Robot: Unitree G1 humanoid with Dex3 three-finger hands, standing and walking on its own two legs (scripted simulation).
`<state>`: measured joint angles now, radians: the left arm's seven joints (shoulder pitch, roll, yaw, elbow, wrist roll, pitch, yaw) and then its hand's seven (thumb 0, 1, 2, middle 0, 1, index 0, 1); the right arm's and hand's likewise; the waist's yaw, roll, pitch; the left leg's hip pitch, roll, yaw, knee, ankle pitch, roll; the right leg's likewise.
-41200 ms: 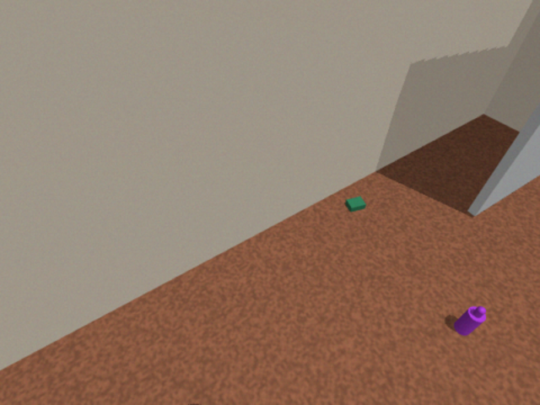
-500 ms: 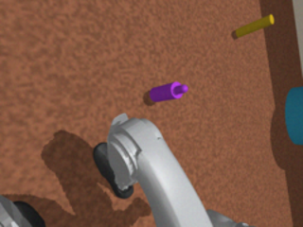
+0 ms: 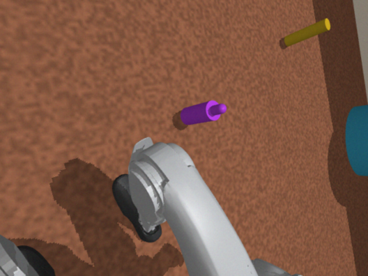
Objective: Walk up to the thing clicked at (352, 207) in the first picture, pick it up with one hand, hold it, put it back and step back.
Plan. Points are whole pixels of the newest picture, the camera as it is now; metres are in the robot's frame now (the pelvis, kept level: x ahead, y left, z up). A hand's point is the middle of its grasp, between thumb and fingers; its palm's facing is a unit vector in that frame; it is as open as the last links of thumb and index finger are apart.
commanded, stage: close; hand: left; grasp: from above
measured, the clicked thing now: out of the picture +0.48 +0.33 -0.31
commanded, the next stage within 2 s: settle in 0.44 s
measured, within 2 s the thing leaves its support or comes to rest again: leaves its support in 0.94 s
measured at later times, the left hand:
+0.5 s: hand out of the picture +0.45 +0.32 -0.28, palm faces -0.05 -0.43 -0.90, open 9.1 cm
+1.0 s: hand out of the picture +0.46 +0.33 -0.26, palm faces +0.01 -0.45 -0.89, open 8.8 cm
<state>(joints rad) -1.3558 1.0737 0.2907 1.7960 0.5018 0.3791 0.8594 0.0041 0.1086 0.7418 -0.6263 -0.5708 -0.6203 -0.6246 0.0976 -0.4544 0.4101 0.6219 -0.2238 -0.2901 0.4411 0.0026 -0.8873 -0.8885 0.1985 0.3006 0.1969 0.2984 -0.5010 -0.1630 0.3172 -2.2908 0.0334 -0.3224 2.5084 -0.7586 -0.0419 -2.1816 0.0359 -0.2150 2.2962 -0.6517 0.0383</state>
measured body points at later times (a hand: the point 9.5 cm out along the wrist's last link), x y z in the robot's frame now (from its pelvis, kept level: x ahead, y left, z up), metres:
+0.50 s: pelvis +0.00 +0.00 +0.00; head +0.32 +0.11 +0.29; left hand +0.45 +0.34 -0.23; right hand +0.00 -0.24 -0.03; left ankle +0.05 +0.13 -0.29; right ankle +0.12 -0.11 -0.29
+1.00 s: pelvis +0.00 +0.00 +0.01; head +0.32 +0.11 +0.29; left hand +0.46 +0.35 -0.21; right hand +0.01 -0.25 -0.04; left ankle +0.05 +0.13 -0.29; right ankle +0.12 -0.11 -0.29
